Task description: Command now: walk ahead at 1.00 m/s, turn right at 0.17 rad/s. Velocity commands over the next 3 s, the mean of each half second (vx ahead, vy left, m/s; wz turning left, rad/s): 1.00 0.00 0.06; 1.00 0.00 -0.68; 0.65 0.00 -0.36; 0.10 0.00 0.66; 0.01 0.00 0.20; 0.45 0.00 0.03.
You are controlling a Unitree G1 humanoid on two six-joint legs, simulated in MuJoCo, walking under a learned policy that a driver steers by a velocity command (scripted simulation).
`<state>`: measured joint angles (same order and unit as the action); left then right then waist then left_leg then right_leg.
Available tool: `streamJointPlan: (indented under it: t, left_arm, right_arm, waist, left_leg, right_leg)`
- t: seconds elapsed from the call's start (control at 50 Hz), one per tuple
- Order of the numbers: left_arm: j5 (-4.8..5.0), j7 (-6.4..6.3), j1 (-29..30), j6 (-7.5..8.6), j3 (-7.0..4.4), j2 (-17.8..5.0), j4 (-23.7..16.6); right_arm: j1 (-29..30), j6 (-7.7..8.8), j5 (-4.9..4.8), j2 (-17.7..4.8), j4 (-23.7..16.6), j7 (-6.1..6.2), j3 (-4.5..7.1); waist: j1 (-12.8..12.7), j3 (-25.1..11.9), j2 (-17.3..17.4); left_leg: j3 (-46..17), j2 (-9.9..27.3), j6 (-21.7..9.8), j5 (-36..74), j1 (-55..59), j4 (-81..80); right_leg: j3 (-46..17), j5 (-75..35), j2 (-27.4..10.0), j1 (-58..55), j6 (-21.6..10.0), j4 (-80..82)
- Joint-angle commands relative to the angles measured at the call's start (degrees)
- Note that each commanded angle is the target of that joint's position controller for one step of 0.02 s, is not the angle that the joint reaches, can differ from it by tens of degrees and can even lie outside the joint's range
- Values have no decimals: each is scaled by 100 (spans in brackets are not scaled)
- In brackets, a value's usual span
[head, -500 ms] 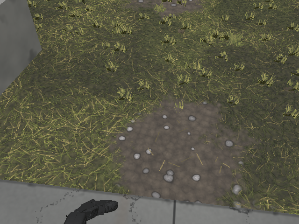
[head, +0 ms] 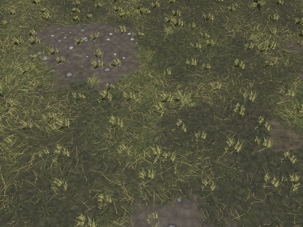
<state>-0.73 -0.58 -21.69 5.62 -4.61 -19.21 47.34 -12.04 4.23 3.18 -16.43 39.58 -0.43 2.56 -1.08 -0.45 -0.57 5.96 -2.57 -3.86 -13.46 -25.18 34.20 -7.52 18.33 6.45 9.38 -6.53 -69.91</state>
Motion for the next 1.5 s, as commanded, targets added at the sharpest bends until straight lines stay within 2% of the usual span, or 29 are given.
streamJointPlan:
  t: [0.02,0.1,0.2,0.3,0.34,0.36,0.38,0.4,0.44,0.48,0.56,0.68,0.72,0.74,0.76,0.78,0.82,0.9,1.06,1.1,1.14,1.16,1.18,1.2,1.26,1.28,1.32,1.42,1.5]
  left_arm:
    - [-22,60,898,88,179,-153,-940]
    - [-190,287,1277,-167,369,157,-1294]
    - [-156,433,2626,-37,610,362,-1778]
    - [-191,200,2042,28,410,-107,-1581]
    - [-258,13,50,37,170,-517,-1001]
    - [-352,-86,-938,3,5,-1017,-780]
    - [-408,-25,-719,-15,-69,-1226,-784]
    - [-212,48,-399,-63,-70,-760,-768]
    - [-139,77,-48,8,36,-190,-465]
    - [-98,23,-67,28,120,138,-240]
    - [-18,-6,326,123,2,-206,-290]
    - [73,194,-128,110,-233,-882,-294]
    - [9,210,-210,69,-239,-974,-228]
    - [-4,200,-82,88,-98,-482,-383]
    - [319,157,-681,82,84,299,-730]
    - [182,97,-372,-3,72,-60,-675]
    - [12,173,337,-135,53,-149,-627]
    - [-76,387,873,-451,119,243,-894]
    - [-87,648,2281,-471,276,139,-1517]
    - [-109,567,1585,-447,210,-61,-1307]
    - [-138,389,-624,-419,-28,-488,-602]
    - [-163,248,-860,-431,-162,-721,-370]
    - [-216,171,-146,-434,-234,-1303,-568]
    - [-129,123,-264,-463,-290,-1372,-823]
    - [-23,4,449,-325,-64,-596,-655]
    - [176,161,958,-92,-32,-405,-988]
    - [216,217,1273,42,4,-343,-851]
    - [55,-106,964,-16,71,-144,-485]
    - [48,-306,681,-197,38,-334,-380]
  right_arm:
    - [-855,148,25,-196,-6,-65,158]
    - [-1541,353,-211,-270,635,8,86]
    - [-1786,412,-376,-286,792,-67,42]
    - [-1990,329,-342,-1037,1005,1,152]
    - [-1629,240,-320,-1087,940,69,173]
    - [-1522,237,-183,-560,729,81,95]
    - [-2308,235,-597,-2,452,19,-28]
    - [-1610,217,-415,-389,401,42,6]
    - [-654,214,-219,-218,117,-27,-56]
    - [-561,94,-13,-51,-73,-115,-108]
    - [360,17,20,-55,-667,-244,-225]
    - [642,27,-141,-564,-555,-205,-86]
    - [-860,68,-19,-934,-169,-1,125]
    - [-1962,88,126,-1441,-107,141,270]
    - [-1921,60,260,-2004,-170,138,374]
    - [-1287,12,106,-1537,-219,120,340]
    - [-632,34,29,-726,-176,65,167]
    - [-954,199,-181,-236,335,1,34]
    - [-1066,281,-185,-732,697,129,122]
    - [-1170,183,-196,-1127,688,196,201]
    - [-738,13,-132,-1347,530,223,255]
    - [-814,-21,-121,-1119,558,177,238]
    - [-1437,10,-88,-232,243,131,31]
    - [-1455,53,-313,-564,-140,125,20]
    - [-874,48,-193,-541,21,145,-52]
    - [-740,179,-528,-875,15,237,150]
    - [-772,118,-513,-705,-7,277,175]
    - [74,163,-378,-11,-47,78,-6]
    - [705,187,-440,-226,-352,-241,67]
  waist:
    - [379,-472,-293]
    - [-17,467,163]
    - [258,865,268]
    - [-144,-134,681]
    - [-1168,-1105,820]
    - [-1295,-1886,-4]
    - [-528,-2854,-1642]
    - [-671,-2179,-724]
    - [-365,-467,-28]
    - [132,-13,-163]
    - [481,625,-278]
    - [271,349,-16]
    - [1028,-700,226]
    - [1494,-1450,817]
    - [889,-2122,2481]
    - [668,-1471,1784]
    - [505,-261,571]
    - [182,237,739]
    - [-69,717,328]
    - [-506,224,612]
    - [-1529,-759,665]
    - [-1429,-765,19]
    - [-277,-800,-1549]
    - [-475,-2230,-1125]
    - [177,-179,496]
    - [180,-364,901]
    - [549,-209,552]
    - [106,-95,2]
    - [-198,-213,-333]
  left_leg:
    - [-3691,2070,-1241,-1116,2892,-2022]
    - [-2246,1466,-735,-238,1714,-2568]
    - [-934,734,-459,2913,954,-3265]
    - [-1060,1088,-412,6717,2519,-1582]
    - [-1108,890,-330,5304,1511,1115]
    - [-791,434,-384,2056,643,3277]
    - [-1095,-268,-168,-1291,-1000,5395]
    - [-1169,63,-251,-844,-1889,5379]
    - [-1167,466,-170,-525,-2047,4530]
    - [-1138,712,34,-777,-1630,3959]
    - [-1005,1104,401,-61,-1101,1801]
    - [-526,519,459,1225,1216,-54]
    - [-384,397,355,385,3012,-7]
    - [-1734,1625,293,-1547,4135,-208]
    - [-4935,3168,-21,-3222,4666,-1820]
    - [-5428,3001,-225,-3868,4073,-2268]
    - [-3257,2438,-171,-1858,2809,-1927]
    - [-1153,1977,104,746,2185,-2095]
    - [1078,1490,280,4788,2193,-2448]
    - [1023,1717,243,6852,2577,-1417]
    - [827,1805,40,6994,2043,1186]
    - [837,1149,138,3335,1026,3290]
    - [488,384,353,-1973,-769,5586]
    - [-660,255,403,-1555,-1673,6236]
    - [-712,841,466,-765,-1336,5006]
    - [-1126,922,533,-935,-987,5011]
    - [-1104,1166,599,-757,-779,4102]
    - [-337,557,475,1854,-261,1065]
    - [-203,239,388,2820,-394,-124]
  right_leg:
    - [-20,-356,-559,3446,69,-1498]
    - [95,-138,-947,3800,163,-584]
    - [1189,-2212,-974,2497,177,2560]
    - [1247,-1803,-181,664,-12,3586]
    - [727,-1487,-662,-1684,-68,3770]
    - [-502,-45,-1944,-2663,-180,3534]
    - [-3865,317,-3327,-3811,-1210,4465]
    - [-3756,894,-2763,-3421,-1230,4956]
    - [-2354,-96,-2235,-1602,-1068,5285]
    - [-1841,-401,-1858,-363,-1015,5563]
    - [-1068,-342,-1431,1208,-927,6348]
    - [-741,-2027,-1320,828,-445,5864]
    - [-389,-3085,-844,901,-183,3219]
    - [-92,-1770,-489,1801,-26,994]
    - [146,1045,-39,3061,77,-842]
    - [182,456,-422,3720,-21,-1362]
    - [338,-321,-947,3715,17,-937]
    - [450,-446,-1216,3705,77,-568]
    - [1820,-1908,-613,2309,-364,2429]
    - [1831,-1528,-210,1334,-541,2620]
    - [1353,-1095,-13,-1019,-807,3018]
    - [715,-1014,-308,-1968,-873,3554]
    - [-1277,-3750,-1712,-2801,-1020,3163]
    - [-3085,-3411,-2491,-3697,-1841,4285]
    - [-1770,-4499,-2130,-850,-1387,4961]
    - [-1807,-4274,-2062,-311,-1327,5086]
    - [-1149,-4286,-1785,365,-1116,5254]
    - [946,-5003,-780,717,-147,5308]
    - [1100,-4601,-1076,-278,230,4866]
